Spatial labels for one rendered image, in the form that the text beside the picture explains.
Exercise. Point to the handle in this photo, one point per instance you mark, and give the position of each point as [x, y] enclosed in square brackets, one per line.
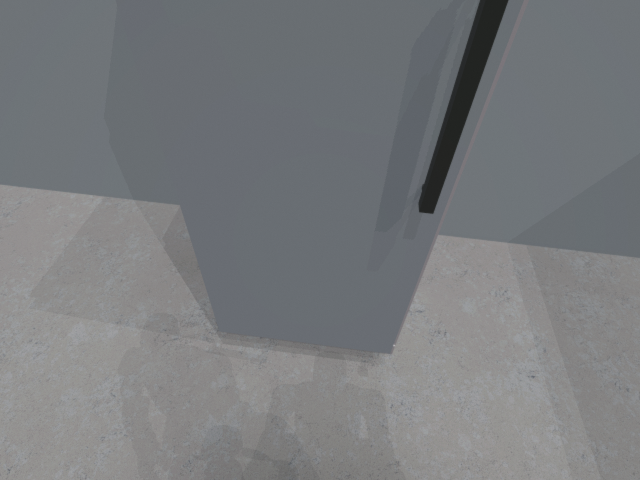
[483, 32]

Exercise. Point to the fridge door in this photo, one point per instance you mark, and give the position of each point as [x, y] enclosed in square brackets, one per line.
[298, 135]

